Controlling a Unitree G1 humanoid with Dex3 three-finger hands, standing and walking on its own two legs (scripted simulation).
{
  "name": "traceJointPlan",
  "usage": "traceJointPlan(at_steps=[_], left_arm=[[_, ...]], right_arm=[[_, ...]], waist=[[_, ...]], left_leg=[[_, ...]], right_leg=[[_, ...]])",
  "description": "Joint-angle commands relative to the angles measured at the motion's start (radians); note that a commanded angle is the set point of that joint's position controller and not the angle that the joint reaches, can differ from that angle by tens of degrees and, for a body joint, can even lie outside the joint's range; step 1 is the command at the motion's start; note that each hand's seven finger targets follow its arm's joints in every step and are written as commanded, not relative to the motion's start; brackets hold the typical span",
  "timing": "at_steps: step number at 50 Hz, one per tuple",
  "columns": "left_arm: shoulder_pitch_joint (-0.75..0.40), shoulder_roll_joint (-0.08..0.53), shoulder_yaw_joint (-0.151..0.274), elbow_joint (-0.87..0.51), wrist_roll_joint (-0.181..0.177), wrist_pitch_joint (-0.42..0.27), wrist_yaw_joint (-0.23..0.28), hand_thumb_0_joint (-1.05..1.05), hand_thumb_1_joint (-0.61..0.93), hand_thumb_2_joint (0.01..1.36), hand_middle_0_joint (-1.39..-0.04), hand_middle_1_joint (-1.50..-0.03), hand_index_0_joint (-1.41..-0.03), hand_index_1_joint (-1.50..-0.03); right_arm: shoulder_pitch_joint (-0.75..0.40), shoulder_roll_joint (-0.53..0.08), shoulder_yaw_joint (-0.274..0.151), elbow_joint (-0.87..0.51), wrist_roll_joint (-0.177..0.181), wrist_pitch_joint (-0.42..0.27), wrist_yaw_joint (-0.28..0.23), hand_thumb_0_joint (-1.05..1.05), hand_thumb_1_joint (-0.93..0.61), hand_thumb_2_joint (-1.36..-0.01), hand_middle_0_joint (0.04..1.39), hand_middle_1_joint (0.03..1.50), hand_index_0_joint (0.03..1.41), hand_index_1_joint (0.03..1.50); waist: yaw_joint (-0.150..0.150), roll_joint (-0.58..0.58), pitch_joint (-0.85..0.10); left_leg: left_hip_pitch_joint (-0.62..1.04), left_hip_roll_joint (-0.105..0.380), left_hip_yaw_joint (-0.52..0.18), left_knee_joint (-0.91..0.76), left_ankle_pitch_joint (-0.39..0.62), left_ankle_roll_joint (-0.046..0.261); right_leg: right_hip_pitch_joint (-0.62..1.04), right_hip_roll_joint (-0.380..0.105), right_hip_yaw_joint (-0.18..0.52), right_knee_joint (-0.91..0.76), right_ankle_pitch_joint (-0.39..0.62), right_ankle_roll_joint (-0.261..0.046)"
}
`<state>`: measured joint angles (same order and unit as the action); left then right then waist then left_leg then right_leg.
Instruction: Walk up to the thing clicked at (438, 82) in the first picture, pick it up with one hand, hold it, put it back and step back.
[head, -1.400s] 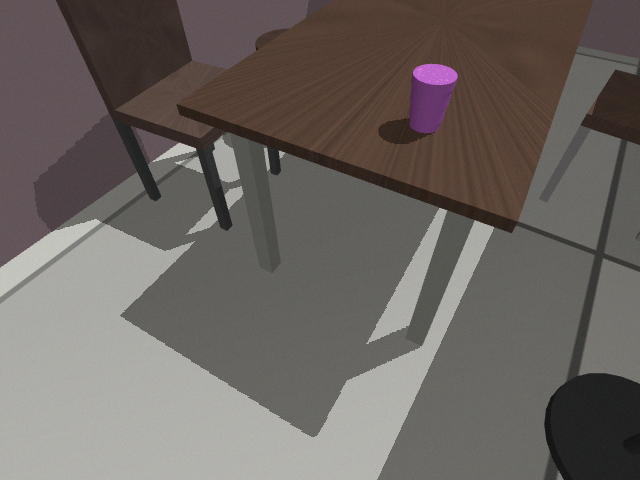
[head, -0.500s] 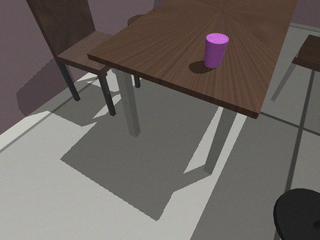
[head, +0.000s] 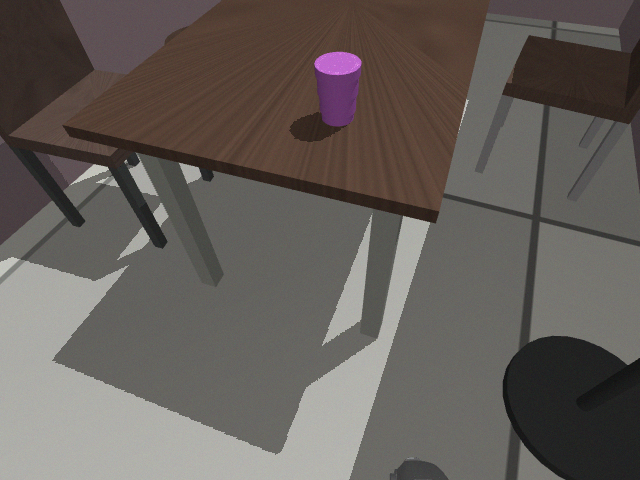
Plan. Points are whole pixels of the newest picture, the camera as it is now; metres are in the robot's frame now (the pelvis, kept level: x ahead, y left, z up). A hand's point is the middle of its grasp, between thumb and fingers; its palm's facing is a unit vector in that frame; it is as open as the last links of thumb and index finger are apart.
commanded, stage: walk up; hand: left
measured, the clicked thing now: (337, 91) +0.80 +0.00 +0.04
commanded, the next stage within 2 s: none
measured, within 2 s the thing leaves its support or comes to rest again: neither
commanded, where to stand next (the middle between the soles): +0.25 -0.04 m, yaw -18 degrees
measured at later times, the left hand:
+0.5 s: hand (190, 406) +0.25 +0.24 -0.16, palm faces -0.20 -0.91 -0.35, open 7.4 cm
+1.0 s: hand (251, 308) +0.41 +0.16 -0.14, palm faces -0.33 -0.85 -0.41, open 7.4 cm
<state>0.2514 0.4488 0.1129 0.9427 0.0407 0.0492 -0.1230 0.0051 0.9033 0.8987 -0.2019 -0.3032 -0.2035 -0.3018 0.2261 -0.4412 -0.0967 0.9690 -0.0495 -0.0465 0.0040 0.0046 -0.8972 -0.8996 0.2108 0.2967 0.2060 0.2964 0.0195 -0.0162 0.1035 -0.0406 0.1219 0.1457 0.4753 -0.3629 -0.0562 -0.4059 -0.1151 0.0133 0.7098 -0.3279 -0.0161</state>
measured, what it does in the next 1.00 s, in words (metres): walks ahead, turning right: right foot, then left foot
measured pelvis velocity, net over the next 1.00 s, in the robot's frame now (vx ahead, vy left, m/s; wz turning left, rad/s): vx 0.21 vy -0.05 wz -0.30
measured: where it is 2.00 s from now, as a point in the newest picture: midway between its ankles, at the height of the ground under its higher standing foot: outside the picture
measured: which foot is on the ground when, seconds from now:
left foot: down 0.00-0.06, up 0.08-0.38, down 0.40-0.80, up 0.82-1.00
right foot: up 0.00-0.00, down 0.02-0.44, up 0.46-0.76, down 0.78-1.00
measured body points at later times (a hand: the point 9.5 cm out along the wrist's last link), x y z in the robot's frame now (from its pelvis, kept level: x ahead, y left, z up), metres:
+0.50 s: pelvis +0.16 -0.02 -0.01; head +0.19 -0.01 +0.44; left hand +0.26 +0.28 -0.14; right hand +0.18 -0.35 -0.10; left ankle +0.23 +0.07 -0.73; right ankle +0.11 -0.16 -0.69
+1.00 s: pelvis +0.21 -0.05 -0.01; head +0.25 -0.08 +0.43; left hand +0.42 +0.20 -0.11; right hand +0.21 -0.37 -0.14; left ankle +0.24 +0.10 -0.70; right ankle +0.24 -0.17 -0.73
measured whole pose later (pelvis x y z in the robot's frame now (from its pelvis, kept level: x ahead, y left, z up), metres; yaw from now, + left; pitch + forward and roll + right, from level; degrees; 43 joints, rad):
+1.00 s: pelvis +0.21 -0.05 -0.01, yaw -17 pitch -2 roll +1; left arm 0.15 0.36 0.02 0.81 0.02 -0.01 0.00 0.00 0.90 0.90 -0.21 -0.30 -0.21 -0.30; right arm 0.19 -0.39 -0.02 0.85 0.01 0.02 0.00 0.00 -0.90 -0.90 0.21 0.30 0.20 0.30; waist -0.01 0.03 0.15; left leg -0.38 0.04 0.00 0.96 -0.54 0.01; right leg -0.40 0.03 0.03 0.71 -0.27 -0.03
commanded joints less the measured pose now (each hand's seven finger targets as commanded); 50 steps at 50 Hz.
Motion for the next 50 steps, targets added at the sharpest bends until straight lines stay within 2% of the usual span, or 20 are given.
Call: traceJointPlan(at_steps=[1, 2, 3, 4, 5, 9, 16, 19, 20, 21, 22, 23, 28, 34, 38, 39, 40, 41, 45, 50], left_arm=[[0.180, 0.181, 0.058, -0.021, -0.002, -0.050, 0.023, 0.000, 0.900, 0.900, -0.200, -0.300, -0.200, -0.300], [0.285, 0.243, 0.078, -0.010, 0.000, -0.059, 0.043, 0.000, 0.900, 0.900, -0.200, -0.300, -0.200, -0.300], [0.288, 0.314, 0.092, -0.044, -0.001, -0.064, 0.060, 0.000, 0.900, 0.900, -0.200, -0.300, -0.200, -0.300], [0.222, 0.337, 0.085, -0.080, -0.014, -0.068, 0.059, 0.000, 0.900, 0.900, -0.200, -0.300, -0.200, -0.300], [0.160, 0.345, 0.083, -0.106, -0.024, -0.070, 0.062, 0.000, 0.900, 0.900, -0.200, -0.300, -0.200, -0.300], [0.069, 0.253, 0.047, -0.135, -0.033, -0.086, 0.088, 0.000, 0.900, 0.900, -0.200, -0.300, -0.200, -0.300], [0.101, 0.236, 0.033, -0.184, -0.031, -0.119, 0.093, 0.000, 0.900, 0.900, -0.200, -0.300, -0.200, -0.300], [0.011, 0.196, 0.005, -0.210, -0.034, -0.113, 0.101, 0.000, 0.900, 0.900, -0.200, -0.300, -0.200, -0.300], [0.029, 0.131, -0.015, -0.220, -0.033, -0.110, 0.105, 0.000, 0.900, 0.900, -0.200, -0.300, -0.200, -0.300], [0.094, 0.044, -0.041, -0.223, -0.042, -0.108, 0.109, 0.000, 0.900, 0.900, -0.200, -0.300, -0.200, -0.300], [0.148, 0.090, -0.031, -0.196, -0.036, -0.098, 0.124, 0.000, 0.900, 0.900, -0.200, -0.300, -0.200, -0.300], [0.183, 0.178, -0.012, -0.167, -0.031, -0.090, 0.133, 0.000, 0.900, 0.900, -0.200, -0.300, -0.200, -0.300], [0.148, 0.137, -0.014, -0.144, -0.045, -0.090, 0.121, 0.000, 0.900, 0.900, -0.200, -0.300, -0.200, -0.300], [0.025, 0.103, -0.029, -0.188, -0.045, -0.086, 0.121, 0.000, 0.900, 0.900, -0.200, -0.300, -0.200, -0.300], [0.083, 0.130, -0.014, -0.147, -0.030, -0.092, 0.131, 0.000, 0.900, 0.900, -0.200, -0.300, -0.200, -0.300], [0.099, 0.203, 0.008, -0.147, -0.023, -0.100, 0.136, 0.000, 0.900, 0.900, -0.200, -0.300, -0.200, -0.300], [0.075, 0.256, 0.021, -0.170, -0.021, -0.104, 0.142, 0.000, 0.900, 0.900, -0.200, -0.300, -0.200, -0.300], [0.024, 0.237, 0.006, -0.190, -0.032, -0.097, 0.141, 0.000, 0.900, 0.900, -0.200, -0.300, -0.200, -0.300], [-0.086, 0.194, -0.011, -0.199, -0.030, -0.083, 0.151, 0.000, 0.900, 0.900, -0.200, -0.300, -0.200, -0.300], [-0.071, 0.189, -0.009, -0.192, -0.016, -0.073, 0.147, 0.000, 0.900, 0.900, -0.200, -0.300, -0.200, -0.300]], right_arm=[[-0.105, -0.196, -0.043, -0.135, -0.003, -0.017, -0.010, 0.000, -0.900, -0.900, 0.200, 0.300, 0.200, 0.300], [-0.067, -0.134, -0.017, -0.151, 0.005, -0.010, -0.006, 0.000, -0.900, -0.900, 0.200, 0.300, 0.200, 0.300], [-0.067, -0.094, 0.007, -0.190, 0.022, -0.007, 0.004, 0.000, -0.900, -0.900, 0.200, 0.300, 0.200, 0.300], [-0.066, -0.170, -0.014, -0.192, 0.026, -0.001, 0.006, 0.000, -0.900, -0.900, 0.200, 0.300, 0.200, 0.300], [-0.069, -0.213, -0.028, -0.180, 0.023, -0.006, 0.004, 0.000, -0.900, -0.900, 0.200, 0.300, 0.200, 0.300], [0.055, -0.188, -0.019, -0.128, 0.045, -0.004, 0.017, 0.000, -0.900, -0.900, 0.200, 0.300, 0.200, 0.300], [0.034, -0.173, -0.030, -0.202, 0.013, -0.020, 0.039, 0.000, -0.900, -0.900, 0.200, 0.300, 0.200, 0.300], [0.153, -0.153, -0.038, -0.175, 0.011, -0.037, 0.022, 0.000, -0.900, -0.900, 0.200, 0.300, 0.200, 0.300], [0.216, -0.179, -0.046, -0.167, 0.006, -0.045, 0.011, 0.000, -0.900, -0.900, 0.200, 0.300, 0.200, 0.300], [0.239, -0.258, -0.062, -0.173, -0.006, -0.054, 0.001, 0.000, -0.900, -0.900, 0.200, 0.300, 0.200, 0.300], [0.178, -0.277, -0.058, -0.205, 0.007, -0.055, -0.001, 0.000, -0.900, -0.900, 0.200, 0.300, 0.200, 0.300], [0.114, -0.292, -0.063, -0.212, 0.030, -0.051, 0.005, 0.000, -0.900, -0.900, 0.200, 0.300, 0.200, 0.300], [0.089, -0.210, -0.029, -0.220, 0.031, -0.051, -0.007, 0.000, -0.900, -0.900, 0.200, 0.300, 0.200, 0.300], [0.094, -0.206, -0.020, -0.233, 0.036, -0.012, -0.014, 0.000, -0.900, -0.900, 0.200, 0.300, 0.200, 0.300], [0.030, -0.178, -0.008, -0.252, 0.059, 0.022, -0.010, 0.000, -0.900, -0.900, 0.200, 0.300, 0.200, 0.300], [0.047, -0.131, 0.008, -0.260, 0.067, 0.023, -0.009, 0.000, -0.900, -0.900, 0.200, 0.300, 0.200, 0.300], [0.071, -0.070, 0.030, -0.271, 0.069, 0.029, -0.008, 0.000, -0.900, -0.900, 0.200, 0.300, 0.200, 0.300], [0.080, -0.130, 0.015, -0.240, 0.065, 0.055, -0.025, 0.000, -0.900, -0.900, 0.200, 0.300, 0.200, 0.300], [0.083, -0.157, 0.003, -0.168, 0.066, 0.053, -0.026, 0.000, -0.900, -0.900, 0.200, 0.300, 0.200, 0.300], [0.047, -0.147, 0.012, -0.145, 0.050, 0.040, -0.027, 0.000, -0.900, -0.900, 0.200, 0.300, 0.200, 0.300]], waist=[[0.084, -0.044, -0.128], [0.139, -0.265, -0.145], [0.132, -0.413, -0.085], [0.087, -0.277, -0.069], [0.060, -0.190, 0.002], [-0.013, -0.129, -0.012], [0.006, -0.062, -0.033], [-0.091, -0.029, -0.059], [-0.122, 0.065, -0.089], [-0.113, 0.305, -0.101], [-0.056, 0.213, -0.067], [-0.039, 0.153, -0.069], [-0.013, 0.168, -0.048], [-0.050, 0.215, -0.127], [0.013, 0.107, -0.193], [0.031, -0.062, -0.209], [0.015, -0.249, -0.211], [0.001, -0.148, -0.196], [-0.035, -0.152, -0.126], [-0.002, -0.173, -0.173]], left_leg=[[-0.311, 0.046, 0.011, 0.266, -0.089, 0.163], [-0.420, -0.030, 0.033, 0.526, -0.135, 0.131], [-0.618, -0.137, -0.006, 0.718, -0.304, 0.085], [-0.591, -0.104, -0.128, 0.738, -0.262, 0.067], [-0.559, -0.061, -0.165, 0.733, -0.242, 0.068], [-0.442, 0.001, -0.187, 0.591, -0.063, 0.092], [-0.360, -0.038, -0.144, 0.278, 0.032, 0.076], [-0.076, -0.085, -0.103, 0.098, 0.181, 0.086], [0.026, -0.056, -0.162, -0.004, 0.129, 0.101], [0.074, 0.152, -0.501, -0.149, 0.045, 0.145], [-0.021, 0.308, -0.718, -0.232, 0.009, 0.202], [-0.061, 0.346, -0.734, -0.217, -0.076, 0.291], [-0.119, 0.161, -0.279, -0.095, 0.540, 0.236], [-0.072, 0.127, -0.130, 0.060, 0.836, 0.241], [-0.190, 0.085, -0.106, 0.286, 0.576, 0.184], [-0.309, 0.035, -0.081, 0.444, 0.386, 0.134], [-0.481, -0.095, -0.075, 0.588, -0.130, 0.083], [-0.412, -0.069, -0.169, 0.634, -0.292, 0.081], [-0.372, -0.062, -0.174, 0.573, -0.208, 0.068], [-0.331, -0.088, -0.139, 0.377, -0.159, 0.062]], right_leg=[[0.379, 0.136, -0.131, -0.080, 0.063, -0.008], [0.453, 0.084, 0.015, -0.210, -0.089, -0.044], [0.425, -0.112, 0.445, -0.428, -0.329, -0.139], [0.322, -0.233, 0.726, -0.549, -0.419, -0.236], [0.213, -0.258, 0.761, -0.560, -0.463, -0.280], [0.139, -0.115, 0.415, -0.438, -0.203, -0.194], [0.110, -0.112, 0.350, -0.386, -0.107, -0.209], [-0.061, -0.038, 0.207, -0.179, 0.121, -0.144], [-0.110, 0.040, 0.128, -0.001, 0.169, -0.097], [-0.229, 0.197, 0.061, 0.273, 0.003, -0.036], [-0.248, 0.212, 0.098, 0.362, -0.187, -0.018], [-0.200, 0.151, 0.126, 0.420, -0.217, -0.024], [-0.114, 0.106, 0.092, 0.331, -0.085, -0.008], [-0.002, 0.122, -0.045, 0.059, 0.020, -0.002], [0.233, 0.153, -0.047, -0.186, 0.242, -0.031], [0.325, 0.052, 0.116, -0.204, 0.438, -0.067], [0.376, -0.188, 0.470, -0.267, 0.595, -0.180], [0.265, -0.246, 0.487, -0.257, 0.553, -0.279], [0.134, -0.098, 0.294, -0.219, 0.448, -0.211], [0.178, -0.060, 0.273, -0.189, 0.462, -0.204]])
